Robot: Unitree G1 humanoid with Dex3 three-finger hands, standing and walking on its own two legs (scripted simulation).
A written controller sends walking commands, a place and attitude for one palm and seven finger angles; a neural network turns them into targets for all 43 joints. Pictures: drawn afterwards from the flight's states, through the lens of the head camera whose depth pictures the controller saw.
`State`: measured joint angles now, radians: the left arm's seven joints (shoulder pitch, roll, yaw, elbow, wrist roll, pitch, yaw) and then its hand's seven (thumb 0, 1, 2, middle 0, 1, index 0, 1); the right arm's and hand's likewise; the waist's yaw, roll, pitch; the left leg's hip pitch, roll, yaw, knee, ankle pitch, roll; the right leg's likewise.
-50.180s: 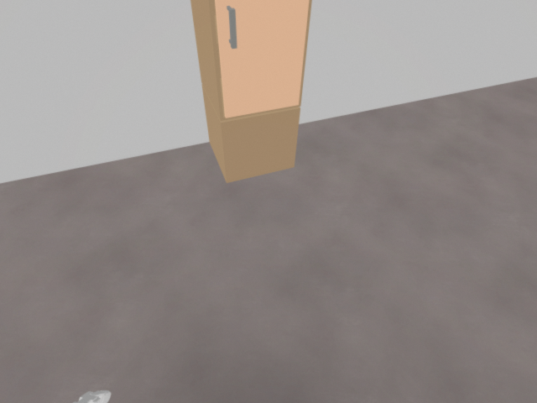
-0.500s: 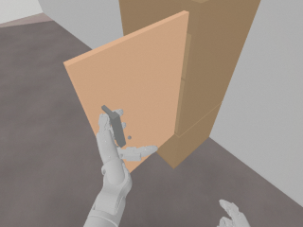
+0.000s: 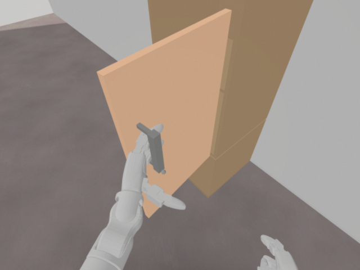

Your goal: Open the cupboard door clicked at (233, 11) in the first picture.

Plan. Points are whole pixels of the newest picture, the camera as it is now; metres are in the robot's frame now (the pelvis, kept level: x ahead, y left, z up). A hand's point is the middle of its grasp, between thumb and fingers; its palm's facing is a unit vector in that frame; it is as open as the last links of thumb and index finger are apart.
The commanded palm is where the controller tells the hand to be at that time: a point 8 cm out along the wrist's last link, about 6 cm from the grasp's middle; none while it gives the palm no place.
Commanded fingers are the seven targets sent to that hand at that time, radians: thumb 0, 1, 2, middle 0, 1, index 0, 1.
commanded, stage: slide the hand sideways off the handle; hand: left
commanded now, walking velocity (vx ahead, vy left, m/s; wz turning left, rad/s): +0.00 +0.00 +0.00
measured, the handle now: (150, 148) +0.36 +0.09 +0.08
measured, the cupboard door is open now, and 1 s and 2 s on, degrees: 97 97 97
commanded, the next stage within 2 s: draw the hand back to the body in 1.04 s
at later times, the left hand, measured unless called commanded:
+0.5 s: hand (148, 186) +0.27 +0.08 +0.08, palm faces -0.05 -1.00 +0.00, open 16.2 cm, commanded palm +0.24 +0.15 +0.08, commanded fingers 0.00 -0.50 0.30 -0.15 -0.30 -0.15 -0.30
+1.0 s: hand (117, 209) +0.22 +0.14 +0.08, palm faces +0.00 -1.00 -0.03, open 16.3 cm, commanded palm +0.20 +0.20 +0.08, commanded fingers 0.00 -0.50 0.30 -0.15 -0.30 -0.15 -0.30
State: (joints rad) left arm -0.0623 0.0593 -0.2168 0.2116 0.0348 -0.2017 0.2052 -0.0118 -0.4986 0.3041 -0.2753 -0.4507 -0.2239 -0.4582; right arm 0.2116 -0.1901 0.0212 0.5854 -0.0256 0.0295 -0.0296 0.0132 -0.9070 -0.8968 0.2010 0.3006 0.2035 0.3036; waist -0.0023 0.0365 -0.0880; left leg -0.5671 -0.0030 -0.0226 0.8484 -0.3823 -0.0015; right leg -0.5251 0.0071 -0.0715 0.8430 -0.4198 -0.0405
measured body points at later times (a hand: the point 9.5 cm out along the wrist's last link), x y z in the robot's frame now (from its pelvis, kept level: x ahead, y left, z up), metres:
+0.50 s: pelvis +0.00 +0.00 +0.00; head +0.01 -0.02 +0.45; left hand +0.27 +0.14 +0.08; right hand +0.17 -0.23 -0.08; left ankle +0.03 +0.12 -0.70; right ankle +0.01 -0.10 -0.70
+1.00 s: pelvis +0.02 -0.01 -0.01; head +0.04 -0.03 +0.44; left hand +0.22 +0.19 +0.08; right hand +0.20 -0.24 -0.08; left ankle +0.03 +0.12 -0.70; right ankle +0.01 -0.10 -0.70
